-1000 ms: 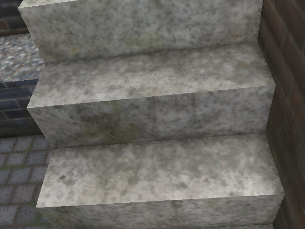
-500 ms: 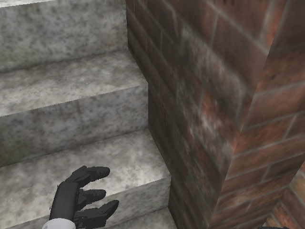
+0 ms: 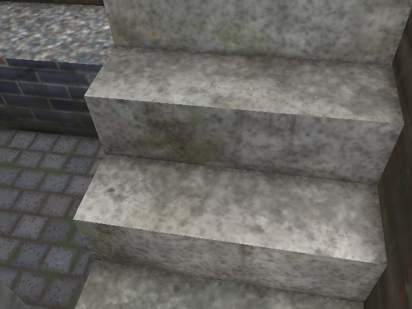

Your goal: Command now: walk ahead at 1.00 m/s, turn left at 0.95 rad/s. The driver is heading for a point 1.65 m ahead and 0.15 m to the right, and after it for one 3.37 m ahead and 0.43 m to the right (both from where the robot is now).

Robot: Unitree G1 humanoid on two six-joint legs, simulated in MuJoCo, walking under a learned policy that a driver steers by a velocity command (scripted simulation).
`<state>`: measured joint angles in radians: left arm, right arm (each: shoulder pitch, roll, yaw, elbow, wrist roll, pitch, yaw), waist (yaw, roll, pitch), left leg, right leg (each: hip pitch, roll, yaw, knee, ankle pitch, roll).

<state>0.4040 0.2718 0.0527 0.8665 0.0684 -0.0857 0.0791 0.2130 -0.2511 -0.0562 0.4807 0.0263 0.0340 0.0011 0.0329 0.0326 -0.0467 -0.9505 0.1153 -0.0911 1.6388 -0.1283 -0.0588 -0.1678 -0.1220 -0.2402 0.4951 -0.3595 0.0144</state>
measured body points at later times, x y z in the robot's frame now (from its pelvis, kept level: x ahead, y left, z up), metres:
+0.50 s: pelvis +0.17 +0.14 -0.01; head +0.17 +0.16 +0.44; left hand +0.33 +0.32 -0.11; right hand +0.15 -0.07 -0.15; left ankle +0.11 +0.21 -0.74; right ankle +0.22 +0.00 -0.33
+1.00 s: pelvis +0.40 +0.18 +0.22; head +0.41 +0.16 +0.67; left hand +0.45 +0.41 +0.09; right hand +0.70 +0.02 +0.31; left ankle +0.52 +0.31 -0.21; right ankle +0.33 +0.09 -0.52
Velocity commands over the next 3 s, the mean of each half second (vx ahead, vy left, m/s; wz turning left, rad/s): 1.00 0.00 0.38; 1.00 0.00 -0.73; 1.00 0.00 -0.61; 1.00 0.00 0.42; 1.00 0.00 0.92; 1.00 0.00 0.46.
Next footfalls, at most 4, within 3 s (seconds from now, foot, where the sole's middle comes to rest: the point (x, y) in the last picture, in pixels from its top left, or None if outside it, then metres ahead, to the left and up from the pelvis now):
0.22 left None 0.15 0.21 -0.77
0.66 right None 0.37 0.08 -0.56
1.08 left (123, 192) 0.67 0.29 -0.34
1.60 right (306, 117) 0.72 -0.16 -0.13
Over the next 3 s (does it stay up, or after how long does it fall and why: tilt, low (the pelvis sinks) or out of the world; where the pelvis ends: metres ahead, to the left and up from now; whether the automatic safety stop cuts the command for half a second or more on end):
stays up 0.94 0.09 0.74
